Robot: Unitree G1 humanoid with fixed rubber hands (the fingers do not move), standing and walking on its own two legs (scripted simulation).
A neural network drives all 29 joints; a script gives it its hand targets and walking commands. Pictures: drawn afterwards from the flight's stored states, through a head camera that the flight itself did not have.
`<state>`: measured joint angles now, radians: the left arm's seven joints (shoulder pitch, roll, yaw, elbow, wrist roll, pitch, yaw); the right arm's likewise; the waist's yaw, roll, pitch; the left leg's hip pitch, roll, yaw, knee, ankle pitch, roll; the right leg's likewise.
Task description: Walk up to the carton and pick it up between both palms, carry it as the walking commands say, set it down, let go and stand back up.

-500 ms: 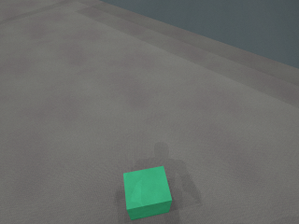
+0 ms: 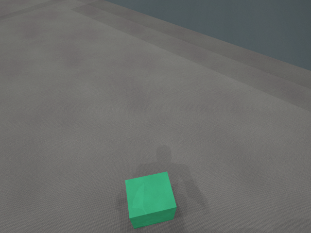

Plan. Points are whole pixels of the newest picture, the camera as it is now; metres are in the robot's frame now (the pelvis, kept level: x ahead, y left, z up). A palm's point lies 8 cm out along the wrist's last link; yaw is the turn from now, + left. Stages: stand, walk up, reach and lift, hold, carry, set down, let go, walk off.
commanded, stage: walk up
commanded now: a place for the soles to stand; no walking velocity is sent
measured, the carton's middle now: (150, 200) +0.40 +0.04 -0.63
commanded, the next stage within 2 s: none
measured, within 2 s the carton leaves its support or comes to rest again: neither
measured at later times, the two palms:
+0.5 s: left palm out of the picture +0.08 +0.19 -0.11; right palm out of the picture +0.02 -0.32 -0.13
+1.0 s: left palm out of the picture +0.05 +0.17 -0.13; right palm out of the picture +0.08 -0.33 -0.12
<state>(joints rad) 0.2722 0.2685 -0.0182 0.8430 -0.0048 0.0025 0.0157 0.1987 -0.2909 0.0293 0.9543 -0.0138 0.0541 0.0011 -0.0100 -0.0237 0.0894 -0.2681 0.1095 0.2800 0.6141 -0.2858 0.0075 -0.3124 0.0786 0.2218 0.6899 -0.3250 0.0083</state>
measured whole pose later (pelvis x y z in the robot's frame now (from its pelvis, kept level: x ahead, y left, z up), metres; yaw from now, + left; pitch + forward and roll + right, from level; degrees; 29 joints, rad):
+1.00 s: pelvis -0.02 -0.09 +0.00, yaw +9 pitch -3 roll -1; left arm 0.12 0.25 -0.01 0.89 0.02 0.03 0.00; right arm 0.25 -0.24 -0.01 0.84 -0.01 0.01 -0.01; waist -0.02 0.00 0.12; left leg -0.35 0.01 -0.13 0.70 -0.30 -0.02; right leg -0.28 0.01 -0.08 0.68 -0.35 -0.03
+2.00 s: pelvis +0.00 -0.08 +0.00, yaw +23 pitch -2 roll -2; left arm 0.21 0.26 -0.04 1.01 0.01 0.03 0.00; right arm 0.19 -0.22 0.01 0.92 -0.01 0.00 -0.02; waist 0.02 0.01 0.08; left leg -0.35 -0.06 -0.22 0.63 -0.24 -0.03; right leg -0.17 -0.03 -0.20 0.57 -0.36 -0.01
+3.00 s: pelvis -0.04 -0.06 -0.07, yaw +12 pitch +18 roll +0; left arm -0.13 0.14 0.11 0.50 -0.06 0.26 0.05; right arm -0.23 -0.26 -0.11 0.60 -0.04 0.23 0.09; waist 0.06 -0.02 0.03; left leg -1.00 0.01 0.00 1.04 -0.35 0.00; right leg -0.92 0.00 0.03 1.08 -0.47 0.02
